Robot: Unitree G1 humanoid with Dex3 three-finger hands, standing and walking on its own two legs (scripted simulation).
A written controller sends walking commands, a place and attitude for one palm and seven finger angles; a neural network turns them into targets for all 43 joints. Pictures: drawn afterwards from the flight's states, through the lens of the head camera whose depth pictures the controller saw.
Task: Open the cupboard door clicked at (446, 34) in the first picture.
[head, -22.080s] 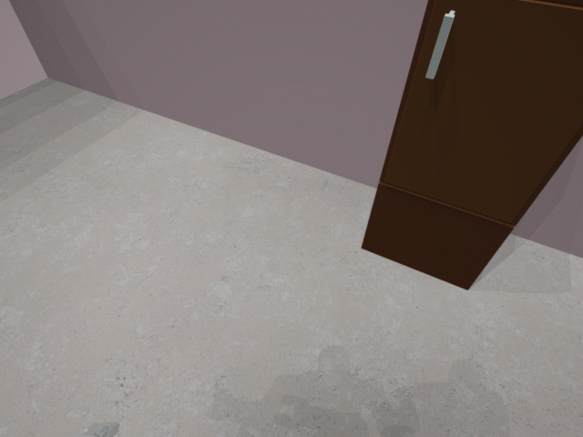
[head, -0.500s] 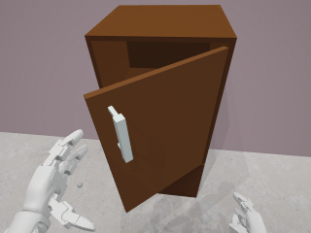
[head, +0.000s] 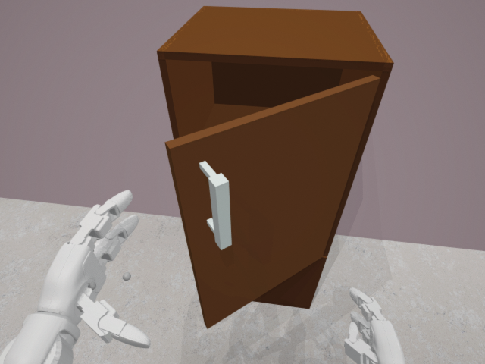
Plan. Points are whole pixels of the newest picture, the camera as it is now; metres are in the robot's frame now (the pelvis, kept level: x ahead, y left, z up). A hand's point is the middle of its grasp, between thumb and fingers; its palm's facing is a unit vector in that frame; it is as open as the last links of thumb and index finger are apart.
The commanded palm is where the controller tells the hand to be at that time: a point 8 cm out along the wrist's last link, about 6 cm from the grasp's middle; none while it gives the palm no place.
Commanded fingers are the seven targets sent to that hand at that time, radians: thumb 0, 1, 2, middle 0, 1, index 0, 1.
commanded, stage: draw the hand back to the body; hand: left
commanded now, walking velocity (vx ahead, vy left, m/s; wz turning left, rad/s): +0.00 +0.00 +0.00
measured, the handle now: (214, 206) +0.31 +0.09 +0.14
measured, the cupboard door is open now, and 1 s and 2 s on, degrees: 40 40 40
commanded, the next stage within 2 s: step back with the hand held close in 1.16 s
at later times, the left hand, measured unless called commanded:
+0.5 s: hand (95, 248) +0.21 +0.23 +0.15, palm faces +0.36 -0.85 -0.38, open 12.5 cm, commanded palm +0.16 +0.27 +0.17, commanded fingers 0.00 0.44 0.70 -0.18 -0.30 -0.18 -0.30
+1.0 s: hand (93, 230) +0.23 +0.24 +0.16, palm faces +0.43 -0.81 -0.40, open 7.6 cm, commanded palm +0.18 +0.28 +0.18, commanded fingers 0.00 0.90 0.90 -0.20 -0.30 -0.20 -0.30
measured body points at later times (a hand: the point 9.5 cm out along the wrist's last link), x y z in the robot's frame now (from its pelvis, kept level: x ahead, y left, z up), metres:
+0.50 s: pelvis +0.02 +0.00 +0.01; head +0.00 -0.01 +0.46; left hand +0.18 +0.27 +0.18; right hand +0.20 -0.21 -0.07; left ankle +0.01 +0.11 -0.73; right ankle -0.01 -0.12 -0.73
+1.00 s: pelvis +0.03 -0.01 +0.01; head +0.02 -0.03 +0.46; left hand +0.20 +0.28 +0.18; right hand +0.22 -0.24 -0.07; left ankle +0.01 +0.11 -0.73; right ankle -0.01 -0.12 -0.73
